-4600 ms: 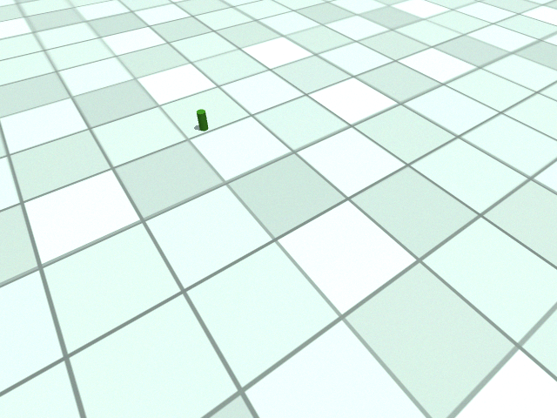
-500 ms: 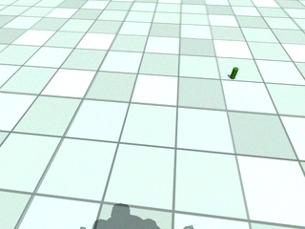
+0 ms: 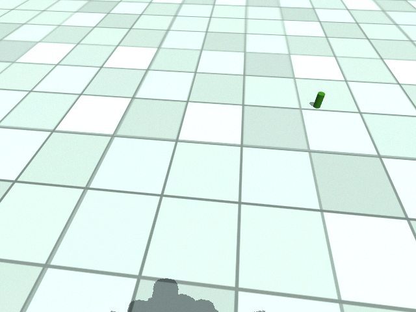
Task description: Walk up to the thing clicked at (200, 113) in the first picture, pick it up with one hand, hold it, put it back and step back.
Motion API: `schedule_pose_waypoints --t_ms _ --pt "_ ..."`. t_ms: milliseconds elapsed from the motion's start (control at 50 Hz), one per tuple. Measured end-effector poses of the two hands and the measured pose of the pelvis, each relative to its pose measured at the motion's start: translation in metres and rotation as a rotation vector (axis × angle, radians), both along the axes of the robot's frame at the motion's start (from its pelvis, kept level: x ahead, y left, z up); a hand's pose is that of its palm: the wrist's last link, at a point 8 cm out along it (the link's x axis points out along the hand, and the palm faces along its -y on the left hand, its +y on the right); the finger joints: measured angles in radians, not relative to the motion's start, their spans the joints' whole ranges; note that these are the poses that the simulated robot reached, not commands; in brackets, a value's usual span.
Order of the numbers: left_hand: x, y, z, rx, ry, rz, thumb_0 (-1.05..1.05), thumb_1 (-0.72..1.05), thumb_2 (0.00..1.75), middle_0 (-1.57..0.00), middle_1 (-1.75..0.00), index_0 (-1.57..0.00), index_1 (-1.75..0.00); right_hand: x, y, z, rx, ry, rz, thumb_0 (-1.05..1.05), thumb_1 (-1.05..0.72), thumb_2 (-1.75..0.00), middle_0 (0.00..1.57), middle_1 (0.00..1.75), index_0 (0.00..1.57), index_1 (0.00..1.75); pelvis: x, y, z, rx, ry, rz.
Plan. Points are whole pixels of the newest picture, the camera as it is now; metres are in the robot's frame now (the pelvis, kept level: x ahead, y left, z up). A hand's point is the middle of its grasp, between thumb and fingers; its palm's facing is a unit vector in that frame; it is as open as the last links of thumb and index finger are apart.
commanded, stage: stand
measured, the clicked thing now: (319, 100) +1.71 -0.85 -0.72
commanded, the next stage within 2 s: walk up in 0.94 s
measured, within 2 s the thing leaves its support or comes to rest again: neither
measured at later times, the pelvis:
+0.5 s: pelvis +0.00 +0.00 +0.00, yaw +0 degrees
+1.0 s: pelvis +0.00 +0.00 +0.00, yaw -2 degrees
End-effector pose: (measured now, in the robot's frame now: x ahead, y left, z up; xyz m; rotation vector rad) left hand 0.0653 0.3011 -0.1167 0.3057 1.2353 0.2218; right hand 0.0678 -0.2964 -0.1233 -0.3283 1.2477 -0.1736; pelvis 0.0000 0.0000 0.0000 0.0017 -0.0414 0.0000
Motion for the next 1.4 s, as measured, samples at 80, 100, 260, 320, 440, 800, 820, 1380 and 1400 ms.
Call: schedule_pose_waypoints --t_ms 80,100,260,320,440,800,820,1380,1400 --pt "0.001 0.000 0.000 0.000 -0.005 -0.002 0.00 0.91 0.89 -0.20 -0.30 -0.21 -0.30 0.001 0.000 0.001 0.000 -0.008 0.002 0.00 -0.91 -0.89 0.20 0.30 0.20 0.30 0.000 0.000 0.000 0.000 -0.002 -0.001" --pt "0.001 0.000 0.000 0.000 -0.006 -0.002 0.00 0.91 0.89 -0.20 -0.30 -0.21 -0.30 0.001 0.000 0.001 0.000 -0.009 0.002 0.00 -0.91 -0.89 0.20 0.30 0.20 0.30 -0.001 0.000 0.000 0.000 -0.002 -0.001" --pt "0.001 -0.001 0.000 0.001 -0.007 -0.008 0.00 0.91 0.89 -0.20 -0.30 -0.21 -0.30 0.000 0.000 0.001 0.000 -0.011 0.000 0.00 -0.91 -0.89 0.20 0.30 0.20 0.30 -0.002 -0.001 0.000 -0.002 -0.002 -0.002" --pt "0.000 0.000 0.000 0.000 -0.004 -0.008 0.00 0.91 0.89 -0.20 -0.30 -0.21 -0.30 -0.002 0.000 0.001 0.000 -0.007 0.001 0.00 -0.91 -0.89 0.20 0.30 0.20 0.30 -0.002 -0.001 0.000 -0.001 -0.001 -0.003" --pt "-0.002 0.000 0.000 -0.001 0.004 -0.007 0.00 0.91 0.89 -0.20 -0.30 -0.20 -0.30 -0.005 -0.001 0.000 0.000 0.004 0.000 0.00 -0.91 -0.89 0.20 0.30 0.20 0.30 -0.001 -0.001 0.000 0.000 0.001 -0.003" --pt "0.003 -0.001 0.000 0.004 0.010 -0.013 0.00 0.91 0.89 -0.20 -0.30 -0.21 -0.30 -0.004 -0.001 -0.001 0.002 0.016 -0.006 0.00 -0.91 -0.89 0.20 0.30 0.20 0.30 0.003 -0.001 0.000 0.002 0.007 -0.005" --pt "0.003 -0.002 0.000 0.004 0.009 -0.014 0.00 0.91 0.89 -0.20 -0.30 -0.20 -0.30 -0.003 -0.001 -0.001 0.002 0.015 -0.006 0.00 -0.91 -0.89 0.20 0.30 0.20 0.30 0.003 -0.001 0.000 0.001 0.007 -0.006" --pt "0.050 0.015 -0.005 0.041 -0.006 -0.265 0.00 0.91 0.89 -0.20 -0.30 -0.20 -0.30 -0.066 -0.014 0.006 -0.060 -0.094 -0.201 0.00 -0.90 -0.89 0.21 0.30 0.20 0.30 -0.019 0.016 -0.017 -0.012 -0.002 -0.222" --pt "0.050 0.012 -0.006 0.050 -0.005 -0.277 0.00 0.91 0.89 -0.20 -0.30 -0.20 -0.30 -0.071 -0.018 0.001 -0.055 -0.092 -0.215 0.00 -0.90 -0.89 0.21 0.30 0.20 0.30 -0.020 0.013 -0.020 -0.010 -0.003 -0.232"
